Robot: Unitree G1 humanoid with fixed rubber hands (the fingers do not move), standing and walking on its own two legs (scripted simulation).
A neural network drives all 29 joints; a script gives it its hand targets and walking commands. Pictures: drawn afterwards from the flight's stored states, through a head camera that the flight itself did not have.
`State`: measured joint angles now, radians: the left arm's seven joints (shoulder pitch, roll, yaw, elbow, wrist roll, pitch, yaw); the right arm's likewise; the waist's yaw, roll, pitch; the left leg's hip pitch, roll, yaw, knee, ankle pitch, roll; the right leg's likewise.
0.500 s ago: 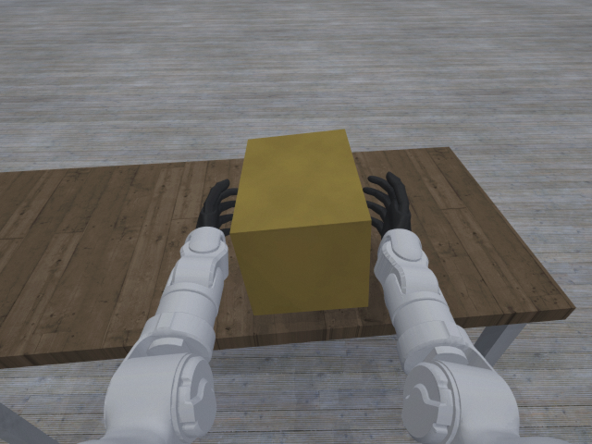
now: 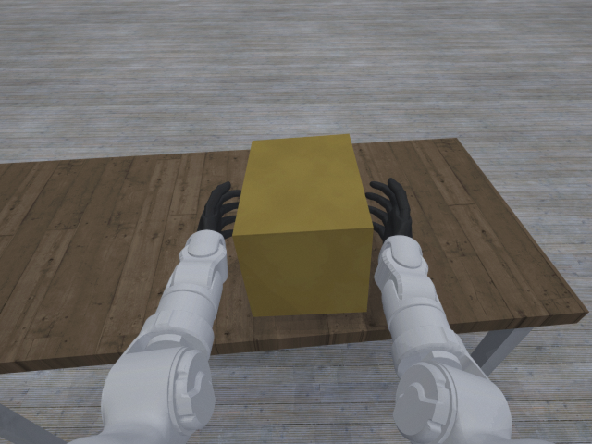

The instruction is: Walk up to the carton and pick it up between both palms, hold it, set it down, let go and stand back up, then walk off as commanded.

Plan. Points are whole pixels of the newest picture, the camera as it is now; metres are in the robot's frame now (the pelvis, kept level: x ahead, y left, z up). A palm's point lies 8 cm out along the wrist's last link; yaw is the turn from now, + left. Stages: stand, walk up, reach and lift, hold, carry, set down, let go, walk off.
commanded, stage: set down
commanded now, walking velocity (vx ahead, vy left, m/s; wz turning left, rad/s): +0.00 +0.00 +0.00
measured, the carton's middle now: (304, 218) +0.46 -0.02 +0.07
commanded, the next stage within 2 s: none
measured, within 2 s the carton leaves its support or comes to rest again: rests again in 1.48 s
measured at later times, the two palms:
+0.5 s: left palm (219, 235) +0.43 +0.11 +0.07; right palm (390, 244) +0.40 -0.15 +0.07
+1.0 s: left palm (219, 236) +0.43 +0.11 +0.07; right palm (389, 245) +0.40 -0.15 +0.06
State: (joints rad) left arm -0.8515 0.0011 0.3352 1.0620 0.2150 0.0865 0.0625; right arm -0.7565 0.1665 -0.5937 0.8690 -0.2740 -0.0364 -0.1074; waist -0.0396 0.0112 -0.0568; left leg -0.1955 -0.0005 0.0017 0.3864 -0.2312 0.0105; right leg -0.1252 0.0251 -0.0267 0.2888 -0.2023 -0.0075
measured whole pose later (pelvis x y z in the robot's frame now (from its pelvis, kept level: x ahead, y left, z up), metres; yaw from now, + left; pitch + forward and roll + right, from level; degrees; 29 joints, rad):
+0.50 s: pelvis +0.01 +0.00 +0.00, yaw +0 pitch +6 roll -1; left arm -0.87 0.00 0.35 1.12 0.22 -0.02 0.06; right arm -0.75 0.21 -0.70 0.87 -0.37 -0.11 -0.09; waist -0.04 0.01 -0.05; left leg -0.25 0.00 0.00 0.39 -0.24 0.01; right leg -0.18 0.02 -0.03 0.29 -0.21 -0.01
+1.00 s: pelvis +0.01 +0.00 +0.00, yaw +0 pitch +7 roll -1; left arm -0.87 0.00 0.38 1.13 0.24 -0.06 0.05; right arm -0.75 0.23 -0.74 0.87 -0.44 -0.15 -0.09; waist -0.03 0.01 -0.05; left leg -0.26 0.00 0.01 0.39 -0.24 0.01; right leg -0.20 0.02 -0.03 0.31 -0.22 -0.01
